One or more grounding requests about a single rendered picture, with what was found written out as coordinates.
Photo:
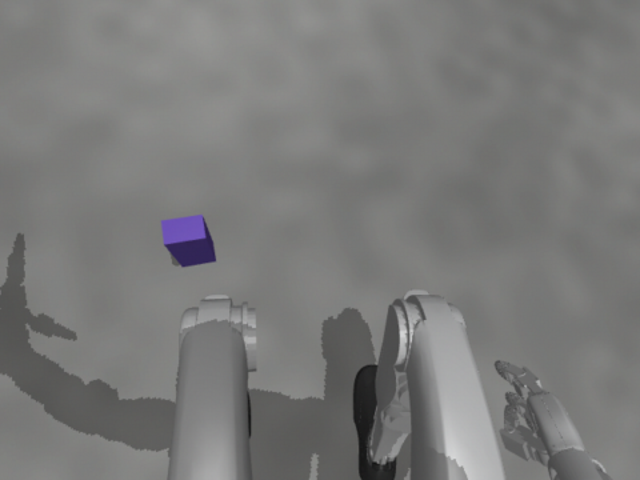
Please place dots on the carton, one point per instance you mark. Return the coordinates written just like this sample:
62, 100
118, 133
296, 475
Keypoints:
188, 240

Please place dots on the right robot hand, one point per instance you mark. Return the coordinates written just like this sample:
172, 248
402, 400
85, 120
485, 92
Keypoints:
544, 414

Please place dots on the right robot foot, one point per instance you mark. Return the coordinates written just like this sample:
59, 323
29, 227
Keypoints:
364, 406

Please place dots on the right robot arm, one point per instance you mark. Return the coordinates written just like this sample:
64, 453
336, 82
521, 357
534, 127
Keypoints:
576, 465

